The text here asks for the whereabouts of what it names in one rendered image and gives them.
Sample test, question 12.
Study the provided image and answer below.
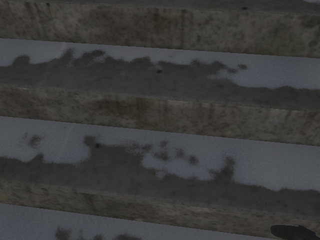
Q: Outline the robot right hand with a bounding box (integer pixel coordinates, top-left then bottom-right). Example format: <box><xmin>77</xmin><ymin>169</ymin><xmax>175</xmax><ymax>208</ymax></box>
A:
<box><xmin>270</xmin><ymin>225</ymin><xmax>320</xmax><ymax>240</ymax></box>

